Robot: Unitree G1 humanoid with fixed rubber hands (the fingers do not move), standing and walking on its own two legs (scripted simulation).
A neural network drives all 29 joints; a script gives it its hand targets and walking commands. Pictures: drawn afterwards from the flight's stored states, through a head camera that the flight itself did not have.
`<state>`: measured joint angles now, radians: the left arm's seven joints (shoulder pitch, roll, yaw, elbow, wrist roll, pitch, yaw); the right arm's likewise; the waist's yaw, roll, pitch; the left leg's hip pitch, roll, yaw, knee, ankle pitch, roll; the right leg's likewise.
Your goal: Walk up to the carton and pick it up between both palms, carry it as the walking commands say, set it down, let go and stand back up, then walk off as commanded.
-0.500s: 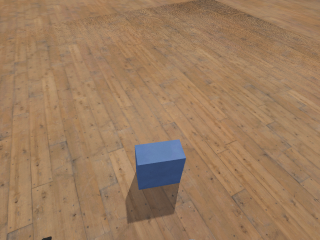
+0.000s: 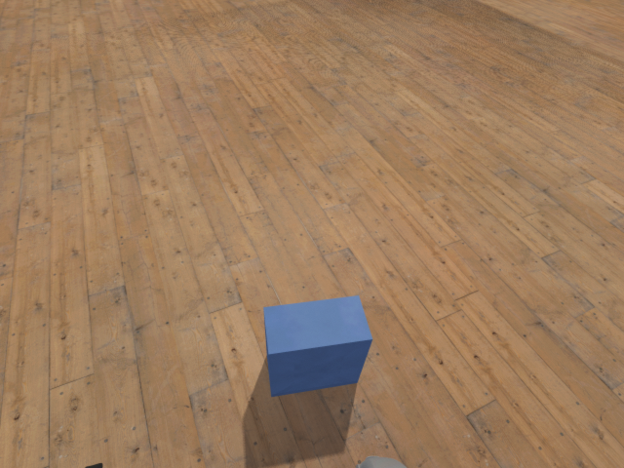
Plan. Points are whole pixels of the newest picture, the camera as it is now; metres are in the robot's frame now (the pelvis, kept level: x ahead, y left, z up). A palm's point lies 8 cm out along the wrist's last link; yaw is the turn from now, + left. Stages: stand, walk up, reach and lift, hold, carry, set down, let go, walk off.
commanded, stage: walk up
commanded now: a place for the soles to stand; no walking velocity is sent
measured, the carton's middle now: (313, 347) +0.58 -0.02 -0.59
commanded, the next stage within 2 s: none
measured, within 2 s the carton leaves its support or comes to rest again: neither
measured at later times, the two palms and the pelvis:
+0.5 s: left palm (135, 458) +0.18 +0.24 -0.09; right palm (595, 443) +0.20 -0.37 -0.08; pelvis +0.09 -0.06 -0.01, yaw +4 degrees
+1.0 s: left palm (135, 433) +0.20 +0.25 -0.09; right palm (584, 430) +0.22 -0.36 -0.07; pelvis +0.09 -0.06 +0.00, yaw +4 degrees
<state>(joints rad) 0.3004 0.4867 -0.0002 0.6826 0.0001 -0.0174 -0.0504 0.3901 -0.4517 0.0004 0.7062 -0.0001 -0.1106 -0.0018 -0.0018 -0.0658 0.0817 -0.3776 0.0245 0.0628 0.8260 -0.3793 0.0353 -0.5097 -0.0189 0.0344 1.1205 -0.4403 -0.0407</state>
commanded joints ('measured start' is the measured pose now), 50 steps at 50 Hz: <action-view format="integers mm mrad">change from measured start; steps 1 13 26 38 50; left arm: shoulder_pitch -1 -64 -84 -195 -196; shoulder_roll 173 209 165 127 137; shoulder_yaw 129 105 95 103 94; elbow -18 -12 -7 -11 5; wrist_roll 20 23 14 12 7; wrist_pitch -19 -34 -47 -18 -26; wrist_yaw -6 50 55 41 32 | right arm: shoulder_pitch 11 56 -51 -145 -154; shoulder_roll -338 -199 -184 -205 -198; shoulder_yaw -148 -84 -95 -84 -81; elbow -17 5 13 18 22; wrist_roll -19 10 -11 -13 -17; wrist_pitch -23 7 13 19 14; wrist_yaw -17 -34 -35 -38 -33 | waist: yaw -15 -31 -22 8 3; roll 262 -5 12 139 160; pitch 93 -192 -195 -74 -116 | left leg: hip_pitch -101 14 26 -72 -35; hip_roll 261 3 36 84 84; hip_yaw -397 -25 -79 -190 -191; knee -490 -72 -32 -178 -154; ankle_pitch -130 1 250 -9 191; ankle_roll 194 22 40 62 68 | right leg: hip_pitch -91 177 169 71 160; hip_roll -71 -188 -196 -126 -114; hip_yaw -10 214 143 107 72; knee -114 -486 -445 -519 -479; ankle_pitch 91 435 534 -70 126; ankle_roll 15 -172 -119 -46 -51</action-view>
